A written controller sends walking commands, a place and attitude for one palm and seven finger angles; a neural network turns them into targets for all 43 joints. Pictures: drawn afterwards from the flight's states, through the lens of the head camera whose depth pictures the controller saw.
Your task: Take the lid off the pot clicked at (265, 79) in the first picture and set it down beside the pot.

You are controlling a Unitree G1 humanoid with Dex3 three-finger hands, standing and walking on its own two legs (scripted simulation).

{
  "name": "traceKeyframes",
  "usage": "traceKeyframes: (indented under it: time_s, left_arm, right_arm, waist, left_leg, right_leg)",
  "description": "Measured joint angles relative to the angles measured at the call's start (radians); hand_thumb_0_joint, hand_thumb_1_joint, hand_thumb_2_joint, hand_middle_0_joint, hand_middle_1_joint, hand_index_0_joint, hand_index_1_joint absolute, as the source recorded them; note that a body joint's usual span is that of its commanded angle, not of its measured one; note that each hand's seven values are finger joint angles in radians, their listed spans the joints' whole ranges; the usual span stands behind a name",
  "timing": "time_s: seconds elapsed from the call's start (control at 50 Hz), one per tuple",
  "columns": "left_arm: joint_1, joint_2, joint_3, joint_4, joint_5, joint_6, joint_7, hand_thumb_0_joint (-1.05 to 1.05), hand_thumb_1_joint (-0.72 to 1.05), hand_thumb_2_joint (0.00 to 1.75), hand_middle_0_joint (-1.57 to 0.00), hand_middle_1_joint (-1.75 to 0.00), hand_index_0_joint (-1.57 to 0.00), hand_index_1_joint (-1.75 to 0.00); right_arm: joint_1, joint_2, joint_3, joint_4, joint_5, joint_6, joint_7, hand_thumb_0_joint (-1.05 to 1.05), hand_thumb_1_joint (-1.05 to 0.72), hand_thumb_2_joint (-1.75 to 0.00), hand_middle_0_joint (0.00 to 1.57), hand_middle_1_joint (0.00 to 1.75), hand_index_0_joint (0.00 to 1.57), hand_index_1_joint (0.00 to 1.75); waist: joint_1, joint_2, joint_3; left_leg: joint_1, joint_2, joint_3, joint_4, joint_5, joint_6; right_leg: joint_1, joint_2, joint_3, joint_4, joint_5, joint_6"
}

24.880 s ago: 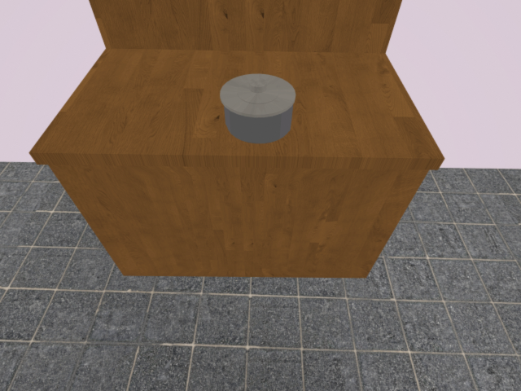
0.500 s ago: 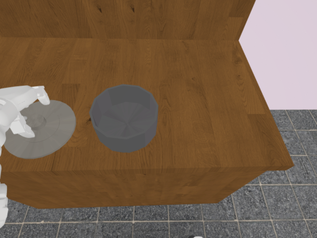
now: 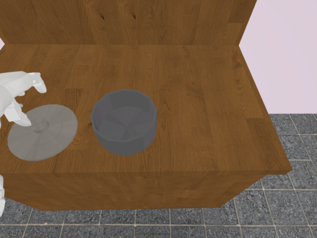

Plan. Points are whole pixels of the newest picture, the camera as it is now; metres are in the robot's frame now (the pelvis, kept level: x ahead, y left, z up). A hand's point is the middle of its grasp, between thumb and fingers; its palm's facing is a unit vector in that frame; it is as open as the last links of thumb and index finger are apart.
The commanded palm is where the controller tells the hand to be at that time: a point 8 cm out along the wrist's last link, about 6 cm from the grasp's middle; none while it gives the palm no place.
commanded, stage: raise the empty hand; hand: left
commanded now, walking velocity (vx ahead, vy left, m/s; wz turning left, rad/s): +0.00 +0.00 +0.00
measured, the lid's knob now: (40, 125) +0.42 +0.35 -0.01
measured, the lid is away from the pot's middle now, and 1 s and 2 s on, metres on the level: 0.25 0.25 0.25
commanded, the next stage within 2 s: draw the hand back to the body in 0.46 s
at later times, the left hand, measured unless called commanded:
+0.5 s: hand (10, 92) +0.41 +0.34 +0.14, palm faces -0.36 -0.10 -0.93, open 11.0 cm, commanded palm +0.42 +0.34 +0.20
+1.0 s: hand (5, 109) +0.37 +0.34 +0.13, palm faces -0.32 -0.08 -0.94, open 11.0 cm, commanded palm +0.35 +0.33 +0.19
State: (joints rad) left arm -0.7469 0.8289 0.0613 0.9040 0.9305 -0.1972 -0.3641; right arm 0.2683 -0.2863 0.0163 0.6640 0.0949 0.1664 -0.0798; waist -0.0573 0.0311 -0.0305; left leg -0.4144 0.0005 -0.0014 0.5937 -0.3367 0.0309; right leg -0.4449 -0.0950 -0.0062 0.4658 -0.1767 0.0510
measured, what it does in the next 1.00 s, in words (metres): stands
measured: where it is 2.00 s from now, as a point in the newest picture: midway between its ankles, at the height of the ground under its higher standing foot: outside the picture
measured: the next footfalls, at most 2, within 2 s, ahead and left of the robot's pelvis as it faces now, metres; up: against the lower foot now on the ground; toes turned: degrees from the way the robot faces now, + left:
none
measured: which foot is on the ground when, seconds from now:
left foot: down 0.00-1.00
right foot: down 0.00-1.00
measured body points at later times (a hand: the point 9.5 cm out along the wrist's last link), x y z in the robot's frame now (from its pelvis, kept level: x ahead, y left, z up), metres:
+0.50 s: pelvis +0.00 -0.01 +0.00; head +0.06 -0.01 +0.45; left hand +0.42 +0.34 +0.19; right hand +0.10 -0.28 -0.12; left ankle -0.03 +0.10 -0.73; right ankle +0.03 -0.19 -0.73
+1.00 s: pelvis +0.00 -0.01 +0.00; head +0.05 -0.02 +0.45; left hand +0.38 +0.34 +0.19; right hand +0.13 -0.27 -0.12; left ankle -0.03 +0.10 -0.73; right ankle +0.03 -0.19 -0.73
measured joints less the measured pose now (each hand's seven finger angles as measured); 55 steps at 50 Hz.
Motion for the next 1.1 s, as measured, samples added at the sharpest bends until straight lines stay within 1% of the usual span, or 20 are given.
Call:
traceKeyframes:
  time_s: [0.08, 0.16, 0.32, 0.48, 0.6, 0.68, 0.74, 0.78, 0.94, 1.06, 1.08, 1.1]
  left_arm:
    - [-0.009, 0.010, 0.016, 0.003, -0.010, -0.003, -0.012, 0.00, 0.06, 0.51, -0.32, -0.94, -0.32, -0.94]
    - [-0.013, 0.019, 0.018, -0.020, -0.008, 0.006, -0.025, 0.00, 0.06, 0.51, -0.32, -0.94, -0.32, -0.94]
    - [-0.043, 0.017, 0.000, -0.040, -0.021, 0.024, -0.052, 0.00, 0.06, 0.51, -0.32, -0.94, -0.32, -0.94]
    - [-0.079, 0.036, -0.004, -0.004, -0.020, 0.044, -0.071, 0.00, 0.06, 0.51, -0.32, -0.94, -0.32, -0.94]
    - [-0.089, 0.046, -0.005, 0.012, -0.019, 0.041, -0.087, 0.00, 0.06, 0.51, -0.32, -0.94, -0.32, -0.94]
    - [-0.045, 0.051, 0.025, -0.046, -0.020, 0.030, -0.087, 0.00, 0.06, 0.51, -0.32, -0.94, -0.32, -0.94]
    - [0.006, 0.050, 0.049, -0.091, -0.041, 0.023, -0.085, 0.00, 0.06, 0.51, -0.32, -0.94, -0.32, -0.94]
    - [0.043, 0.048, 0.058, -0.130, -0.047, 0.028, -0.086, 0.00, 0.06, 0.51, -0.32, -0.94, -0.32, -0.94]
    - [0.162, 0.018, 0.070, -0.280, -0.084, 0.051, -0.084, 0.00, 0.06, 0.51, -0.32, -0.94, -0.32, -0.94]
    - [0.212, -0.006, 0.047, -0.346, -0.098, 0.079, -0.084, 0.00, 0.06, 0.51, -0.32, -0.94, -0.32, -0.94]
    - [0.217, -0.027, 0.060, -0.349, -0.224, 0.087, -0.053, 0.00, 0.06, 0.51, -0.32, -0.94, -0.32, -0.94]
    - [0.228, -0.063, 0.081, -0.358, -0.373, 0.088, 0.009, 0.00, 0.05, 0.51, -0.32, -0.94, -0.32, -0.94]
  right_arm:
    - [-0.003, -0.004, 0.003, 0.004, 0.002, 0.003, -0.001, 0.01, -0.91, -0.90, 0.21, 0.30, 0.20, 0.30]
    - [-0.003, -0.005, 0.000, 0.002, 0.002, 0.006, 0.000, 0.01, -0.91, -0.90, 0.21, 0.30, 0.20, 0.30]
    - [-0.017, -0.008, 0.003, 0.004, 0.006, 0.011, 0.004, 0.01, -0.91, -0.90, 0.21, 0.30, 0.20, 0.30]
    - [-0.036, -0.005, 0.013, -0.006, 0.010, 0.007, 0.009, 0.01, -0.91, -0.90, 0.21, 0.30, 0.20, 0.30]
    - [-0.036, -0.007, 0.012, -0.005, 0.011, 0.010, 0.006, 0.01, -0.91, -0.90, 0.21, 0.30, 0.20, 0.30]
    - [-0.029, -0.008, 0.004, -0.007, 0.006, 0.017, 0.007, 0.01, -0.91, -0.90, 0.21, 0.30, 0.20, 0.30]
    - [-0.026, -0.011, 0.001, -0.010, 0.005, 0.022, 0.013, 0.01, -0.91, -0.90, 0.21, 0.30, 0.20, 0.30]
    - [-0.026, -0.012, -0.001, -0.015, 0.004, 0.028, 0.018, 0.01, -0.91, -0.90, 0.21, 0.30, 0.20, 0.30]
    - [-0.046, -0.004, 0.001, -0.035, -0.002, 0.026, 0.029, 0.01, -0.91, -0.90, 0.21, 0.30, 0.20, 0.30]
    - [-0.077, 0.007, 0.010, -0.052, -0.005, 0.015, 0.032, 0.01, -0.91, -0.90, 0.21, 0.30, 0.20, 0.30]
    - [-0.073, 0.011, 0.007, -0.065, -0.003, 0.003, 0.024, 0.01, -0.91, -0.90, 0.21, 0.30, 0.20, 0.30]
    - [-0.065, 0.015, 0.008, -0.078, -0.001, -0.021, 0.014, 0.01, -0.91, -0.90, 0.21, 0.30, 0.20, 0.30]
  waist:
    - [-0.002, 0.000, 0.001]
    - [-0.002, 0.002, 0.003]
    - [0.007, 0.008, 0.007]
    - [0.005, 0.007, 0.008]
    - [0.006, 0.002, 0.009]
    - [0.003, 0.001, 0.010]
    - [0.001, 0.003, 0.010]
    - [0.002, 0.005, 0.011]
    - [0.020, 0.016, 0.017]
    - [0.043, 0.021, 0.021]
    - [0.052, 0.022, 0.032]
    - [0.063, 0.022, 0.047]
  left_leg:
    - [0.009, 0.001, -0.002, -0.007, 0.002, -0.002]
    - [0.018, 0.002, -0.006, -0.015, 0.005, -0.005]
    - [0.034, 0.002, -0.013, -0.030, 0.012, -0.008]
    - [0.041, 0.004, -0.013, -0.039, 0.016, -0.013]
    - [0.031, 0.008, -0.017, -0.031, 0.014, -0.016]
    - [0.031, 0.009, -0.018, -0.029, 0.013, -0.017]
    - [0.035, 0.008, -0.019, -0.027, 0.010, -0.017]
    - [0.040, 0.008, -0.019, -0.026, 0.009, -0.016]
    - [0.066, 0.001, -0.026, -0.040, 0.018, -0.014]
    - [0.085, -0.004, -0.029, -0.053, 0.027, -0.013]
    - [0.099, -0.004, -0.030, -0.058, 0.029, -0.014]
    - [0.119, -0.004, -0.028, -0.065, 0.031, -0.016]
  right_leg:
    - [0.008, 0.001, -0.002, -0.004, 0.000, 0.006]
    - [0.018, 0.001, -0.007, -0.010, 0.002, 0.006]
    - [0.036, 0.001, -0.014, -0.022, 0.004, 0.009]
    - [0.039, 0.002, -0.014, -0.022, 0.005, 0.015]
    - [0.030, 0.005, -0.017, -0.015, 0.002, 0.017]
    - [0.030, 0.006, -0.019, -0.013, 0.000, 0.014]
    - [0.034, 0.006, -0.019, -0.011, -0.002, 0.016]
    - [0.039, 0.005, -0.020, -0.011, -0.004, 0.016]
    - [0.070, -0.002, -0.027, -0.024, 0.001, 0.012]
    - [0.091, -0.006, -0.031, -0.035, 0.007, 0.010]
    - [0.102, -0.005, -0.032, -0.036, 0.005, 0.000]
    - [0.118, -0.005, -0.031, -0.035, 0.002, -0.014]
